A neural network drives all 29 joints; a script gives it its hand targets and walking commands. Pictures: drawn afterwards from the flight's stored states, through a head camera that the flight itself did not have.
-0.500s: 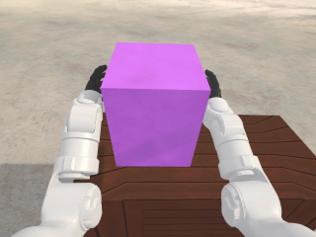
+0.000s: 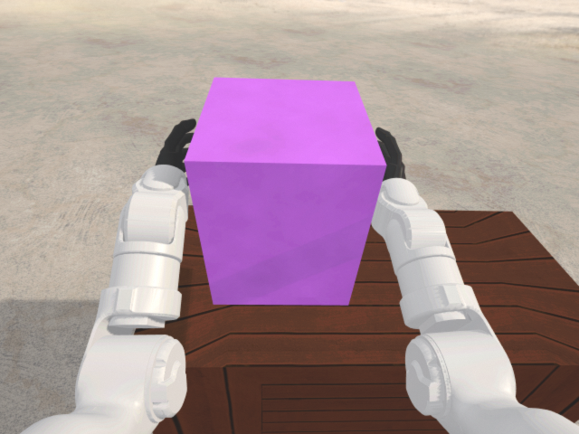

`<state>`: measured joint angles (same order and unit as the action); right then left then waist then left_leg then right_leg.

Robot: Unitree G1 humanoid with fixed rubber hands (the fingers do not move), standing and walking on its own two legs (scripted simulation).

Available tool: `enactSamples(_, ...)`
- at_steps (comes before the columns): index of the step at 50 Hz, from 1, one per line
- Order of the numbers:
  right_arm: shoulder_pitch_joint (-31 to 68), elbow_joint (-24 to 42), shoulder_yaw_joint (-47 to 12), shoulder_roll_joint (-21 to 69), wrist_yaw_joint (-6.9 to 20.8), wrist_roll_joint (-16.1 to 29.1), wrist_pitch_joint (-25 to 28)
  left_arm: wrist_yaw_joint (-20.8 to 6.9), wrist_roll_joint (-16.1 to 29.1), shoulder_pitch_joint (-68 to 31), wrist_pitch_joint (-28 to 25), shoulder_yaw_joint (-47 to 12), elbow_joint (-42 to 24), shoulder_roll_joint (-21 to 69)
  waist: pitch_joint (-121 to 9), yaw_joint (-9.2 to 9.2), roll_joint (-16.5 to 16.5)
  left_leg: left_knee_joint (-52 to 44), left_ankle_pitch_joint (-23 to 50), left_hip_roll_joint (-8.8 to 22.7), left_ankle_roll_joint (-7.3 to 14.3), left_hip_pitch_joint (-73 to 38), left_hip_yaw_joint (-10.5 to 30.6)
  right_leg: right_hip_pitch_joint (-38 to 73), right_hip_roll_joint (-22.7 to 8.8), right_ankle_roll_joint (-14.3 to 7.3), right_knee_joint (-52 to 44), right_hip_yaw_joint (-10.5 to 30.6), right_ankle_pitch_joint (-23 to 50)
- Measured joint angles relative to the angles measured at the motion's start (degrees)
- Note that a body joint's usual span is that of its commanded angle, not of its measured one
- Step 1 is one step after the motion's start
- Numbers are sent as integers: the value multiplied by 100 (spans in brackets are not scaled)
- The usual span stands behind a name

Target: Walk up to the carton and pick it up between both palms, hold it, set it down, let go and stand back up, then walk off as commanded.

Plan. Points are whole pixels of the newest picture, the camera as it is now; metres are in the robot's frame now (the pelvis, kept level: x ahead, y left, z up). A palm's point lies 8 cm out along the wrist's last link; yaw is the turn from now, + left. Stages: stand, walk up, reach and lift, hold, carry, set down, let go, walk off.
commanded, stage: hold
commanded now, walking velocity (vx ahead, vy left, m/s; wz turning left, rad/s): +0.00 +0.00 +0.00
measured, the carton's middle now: (283, 194) +0.40 +0.00 +0.19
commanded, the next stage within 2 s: set down in 0.22 s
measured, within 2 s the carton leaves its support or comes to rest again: neither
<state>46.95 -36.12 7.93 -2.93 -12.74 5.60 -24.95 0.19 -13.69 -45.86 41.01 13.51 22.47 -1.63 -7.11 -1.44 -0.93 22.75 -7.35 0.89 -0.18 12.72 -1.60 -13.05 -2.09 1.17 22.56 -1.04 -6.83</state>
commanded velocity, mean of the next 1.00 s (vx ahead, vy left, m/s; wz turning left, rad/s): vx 0.00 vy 0.00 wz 0.00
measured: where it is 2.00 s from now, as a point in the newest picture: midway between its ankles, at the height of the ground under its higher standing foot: outside the picture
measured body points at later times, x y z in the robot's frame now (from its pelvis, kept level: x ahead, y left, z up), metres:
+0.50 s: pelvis +0.00 +0.00 +0.00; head -0.06 +0.01 +0.45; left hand +0.39 +0.15 +0.24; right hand +0.40 -0.14 +0.23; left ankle +0.06 +0.12 -0.74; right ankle +0.06 -0.13 -0.74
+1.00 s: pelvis +0.02 +0.00 +0.00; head -0.01 +0.03 +0.45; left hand +0.44 +0.14 +0.19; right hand +0.42 -0.16 +0.18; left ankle +0.06 +0.12 -0.74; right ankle +0.06 -0.13 -0.74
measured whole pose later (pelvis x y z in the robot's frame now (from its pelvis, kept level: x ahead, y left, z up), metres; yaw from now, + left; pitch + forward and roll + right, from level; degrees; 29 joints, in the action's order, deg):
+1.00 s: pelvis +0.02 +0.00 +0.00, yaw +0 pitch -3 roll +0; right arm 43.1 -42.6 11.4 -0.5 -12.1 1.8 -5.1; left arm -1.6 -17.6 -45.3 23.7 17.5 30.3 0.8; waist -1.0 -3.4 -3.6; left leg 21.3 -8.2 0.9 -0.3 9.9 -1.6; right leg -9.8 -2.1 1.5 20.2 -1.1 -7.2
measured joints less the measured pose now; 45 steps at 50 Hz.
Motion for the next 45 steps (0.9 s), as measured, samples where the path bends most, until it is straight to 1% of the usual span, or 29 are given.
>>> enactSamples(18, 0, 2, 0, 0, 3, 0, -5, -8, -10, 0, 8, 1, -2, 1, 28, 0, -32, 0, 1, 0, 0, -14, 0, 14, 0, 1, 0, 0, 0)
enactSamples(21, 0, 1, 0, 0, 3, -1, 180, -15, -24, 0, -176, 14, -3, 3, 28, 0, -45, 0, 0, 0, 0, -14, 0, 14, 0, 1, 0, 0, 0)
enactSamples(23, 4, -42, 5, 10, 4, -4, 379, -69, -106, -1, -371, 76, 18, 26, 28, -3, -57, -1, -3, 0, 0, -15, 0, 15, 0, 1, 0, 0, -1)
enactSamples(27, 30, -388, 220, 155, 62, -226, 862, -296, -435, -49, -858, 325, 367, 87, 101, -10, -134, -39, -5, 0, 0, -96, 1, 78, 0, 1, 0, -1, -19)
enactSamples(29, 31, -598, 309, 216, 85, -331, 1092, -341, -529, -49, -1045, 382, 544, 88, 190, -10, -188, -65, -4, -1, 0, -155, 1, 124, 0, 1, 0, -1, -30)
enactSamples(32, 20, -817, 346, 230, 93, -379, 1400, -318, -546, -50, -1269, 397, 714, 89, 339, -13, -242, -78, -1, -1, 0, -178, 0, 142, 0, 1, 0, -2, -36)
enactSamples(38, -136, -853, 346, 231, 77, -379, 1883, -209, -393, -51, -1585, 398, 783, 137, 496, -65, -271, -116, -12, -1, -15, -179, 0, 157, 1, 1, -66, -3, -38)
enactSamples(41, -201, -850, 346, 231, 72, -378, 1986, -189, -387, -49, -1628, 398, 784, 169, 499, -125, -269, -138, -28, -1, -15, -182, 0, 175, 1, 3, -120, -4, -38)
enactSamples(45, -284, -754, 346, 232, 66, -378, 1998, -184, -387, -28, -1671, 398, 784, 205, 558, -186, -265, -149, -57, -1, -15, -231, 0, 250, 1, 18, -186, -6, -38)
